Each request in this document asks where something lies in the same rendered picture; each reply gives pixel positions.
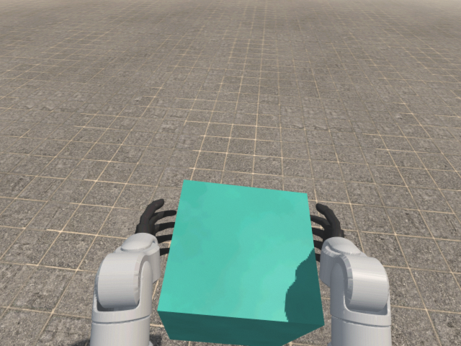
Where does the left robot forearm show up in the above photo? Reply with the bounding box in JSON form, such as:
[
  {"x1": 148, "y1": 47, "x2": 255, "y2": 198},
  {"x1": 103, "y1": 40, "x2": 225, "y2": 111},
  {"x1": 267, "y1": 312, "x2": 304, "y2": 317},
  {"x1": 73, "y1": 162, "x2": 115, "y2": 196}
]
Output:
[{"x1": 90, "y1": 233, "x2": 161, "y2": 346}]

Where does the robot right hand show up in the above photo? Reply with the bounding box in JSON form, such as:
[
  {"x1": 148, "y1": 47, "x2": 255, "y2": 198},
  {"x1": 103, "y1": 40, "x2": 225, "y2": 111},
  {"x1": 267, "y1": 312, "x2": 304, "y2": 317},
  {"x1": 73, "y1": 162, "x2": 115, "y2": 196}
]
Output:
[{"x1": 310, "y1": 203, "x2": 344, "y2": 262}]

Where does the carton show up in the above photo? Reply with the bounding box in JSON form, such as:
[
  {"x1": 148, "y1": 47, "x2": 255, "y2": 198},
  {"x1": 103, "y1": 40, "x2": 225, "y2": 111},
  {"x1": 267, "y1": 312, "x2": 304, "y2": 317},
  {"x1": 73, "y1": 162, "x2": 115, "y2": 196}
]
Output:
[{"x1": 157, "y1": 179, "x2": 325, "y2": 346}]

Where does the right robot forearm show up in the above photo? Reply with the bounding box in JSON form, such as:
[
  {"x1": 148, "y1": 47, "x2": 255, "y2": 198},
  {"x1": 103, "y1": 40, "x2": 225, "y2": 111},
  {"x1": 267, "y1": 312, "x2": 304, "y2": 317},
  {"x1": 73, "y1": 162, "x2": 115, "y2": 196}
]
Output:
[{"x1": 319, "y1": 237, "x2": 392, "y2": 346}]

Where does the robot left hand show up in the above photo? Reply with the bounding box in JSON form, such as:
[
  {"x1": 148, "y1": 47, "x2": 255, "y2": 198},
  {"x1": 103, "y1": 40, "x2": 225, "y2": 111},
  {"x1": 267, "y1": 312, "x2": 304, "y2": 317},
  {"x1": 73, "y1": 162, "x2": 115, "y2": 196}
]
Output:
[{"x1": 135, "y1": 199, "x2": 176, "y2": 256}]

